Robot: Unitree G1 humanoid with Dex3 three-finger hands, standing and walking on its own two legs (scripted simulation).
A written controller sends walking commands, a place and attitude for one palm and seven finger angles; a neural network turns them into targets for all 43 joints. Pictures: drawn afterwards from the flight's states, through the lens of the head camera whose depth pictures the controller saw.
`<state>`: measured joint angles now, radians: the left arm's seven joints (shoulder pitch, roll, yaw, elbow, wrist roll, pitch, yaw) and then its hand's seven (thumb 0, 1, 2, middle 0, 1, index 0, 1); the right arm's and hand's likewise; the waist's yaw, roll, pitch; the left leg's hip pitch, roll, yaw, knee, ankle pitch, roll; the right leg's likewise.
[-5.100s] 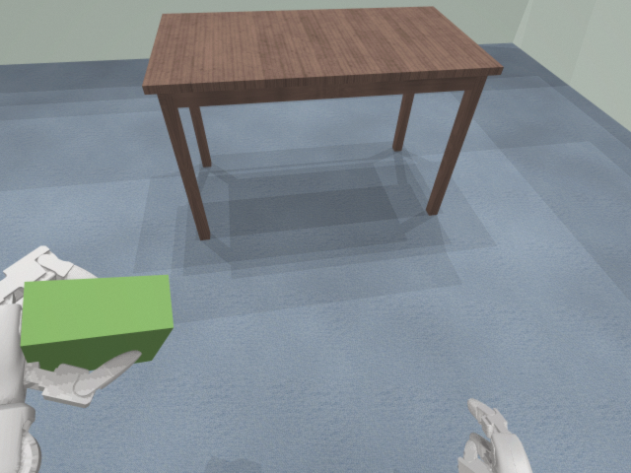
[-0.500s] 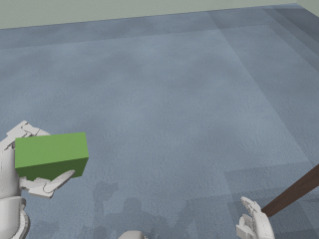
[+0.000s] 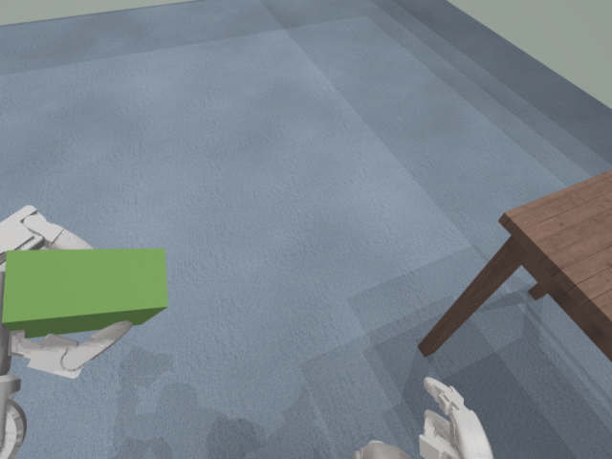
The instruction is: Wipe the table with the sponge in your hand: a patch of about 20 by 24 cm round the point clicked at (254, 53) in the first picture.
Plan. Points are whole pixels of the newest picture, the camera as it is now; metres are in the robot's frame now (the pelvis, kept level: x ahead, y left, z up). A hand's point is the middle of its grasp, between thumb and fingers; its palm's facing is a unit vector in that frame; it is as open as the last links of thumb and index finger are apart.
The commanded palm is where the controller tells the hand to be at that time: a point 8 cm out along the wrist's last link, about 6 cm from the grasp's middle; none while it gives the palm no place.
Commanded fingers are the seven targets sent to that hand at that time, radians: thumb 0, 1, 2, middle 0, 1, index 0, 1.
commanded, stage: turn to face it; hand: left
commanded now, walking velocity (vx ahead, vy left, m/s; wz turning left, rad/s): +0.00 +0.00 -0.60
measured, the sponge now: (109, 294) +0.23 +0.22 +0.15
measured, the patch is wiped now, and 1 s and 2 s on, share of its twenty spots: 0.00 0.00 0.00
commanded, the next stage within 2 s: none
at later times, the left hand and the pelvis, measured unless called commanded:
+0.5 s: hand (272, 319) +0.21 +0.06 +0.18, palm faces +0.14 -0.81 -0.58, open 9.6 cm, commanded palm +0.17 +0.12 +0.17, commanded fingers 0.00 0.10 1.30 -1.20 -1.60 -1.20 -1.60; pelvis -0.06 -0.10 -0.01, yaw -16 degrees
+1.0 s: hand (439, 442) +0.13 -0.07 +0.17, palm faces -0.07 -0.85 -0.53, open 9.7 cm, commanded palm +0.12 -0.02 +0.17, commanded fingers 0.00 0.10 1.30 -1.20 -1.60 -1.20 -1.60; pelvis -0.17 -0.16 -0.02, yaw -34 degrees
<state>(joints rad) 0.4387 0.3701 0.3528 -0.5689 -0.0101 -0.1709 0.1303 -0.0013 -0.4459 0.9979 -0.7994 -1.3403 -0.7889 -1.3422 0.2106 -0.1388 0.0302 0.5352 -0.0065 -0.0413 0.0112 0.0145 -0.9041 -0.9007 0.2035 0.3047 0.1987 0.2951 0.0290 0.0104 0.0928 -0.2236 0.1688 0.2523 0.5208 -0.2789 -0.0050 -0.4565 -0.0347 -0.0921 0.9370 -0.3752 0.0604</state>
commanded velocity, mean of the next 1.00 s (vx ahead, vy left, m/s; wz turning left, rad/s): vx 0.00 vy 0.00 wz -0.60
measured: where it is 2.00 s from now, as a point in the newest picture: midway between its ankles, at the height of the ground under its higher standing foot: outside the picture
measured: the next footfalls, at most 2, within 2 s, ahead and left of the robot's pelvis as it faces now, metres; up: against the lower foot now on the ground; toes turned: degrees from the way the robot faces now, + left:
right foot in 0.18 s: +0.03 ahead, -0.14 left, +0.00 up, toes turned -15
left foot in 0.78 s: -0.06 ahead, +0.00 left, +0.00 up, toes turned -20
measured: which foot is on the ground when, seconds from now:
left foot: down 0.00-0.20, up 0.22-0.76, down 0.78-1.00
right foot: up 0.00-0.16, down 0.18-0.78, up 0.80-1.00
